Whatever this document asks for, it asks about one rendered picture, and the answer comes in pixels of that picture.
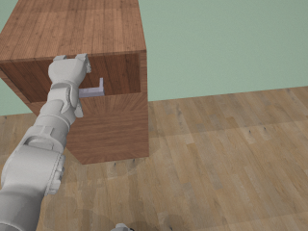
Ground left robot hand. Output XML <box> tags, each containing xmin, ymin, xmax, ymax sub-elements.
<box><xmin>48</xmin><ymin>53</ymin><xmax>91</xmax><ymax>117</ymax></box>

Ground left robot forearm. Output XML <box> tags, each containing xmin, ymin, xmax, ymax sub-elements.
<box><xmin>1</xmin><ymin>80</ymin><xmax>79</xmax><ymax>188</ymax></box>

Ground robot left shin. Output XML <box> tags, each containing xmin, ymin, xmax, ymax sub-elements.
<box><xmin>115</xmin><ymin>223</ymin><xmax>129</xmax><ymax>229</ymax></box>

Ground handle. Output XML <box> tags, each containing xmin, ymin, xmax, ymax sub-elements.
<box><xmin>79</xmin><ymin>77</ymin><xmax>105</xmax><ymax>98</ymax></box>

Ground left robot upper arm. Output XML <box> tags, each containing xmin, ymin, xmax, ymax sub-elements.
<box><xmin>0</xmin><ymin>144</ymin><xmax>65</xmax><ymax>231</ymax></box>

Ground cabinet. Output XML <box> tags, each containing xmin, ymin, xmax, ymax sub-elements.
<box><xmin>0</xmin><ymin>0</ymin><xmax>149</xmax><ymax>165</ymax></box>

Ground drawer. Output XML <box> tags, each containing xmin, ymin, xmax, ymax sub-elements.
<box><xmin>0</xmin><ymin>53</ymin><xmax>141</xmax><ymax>103</ymax></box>

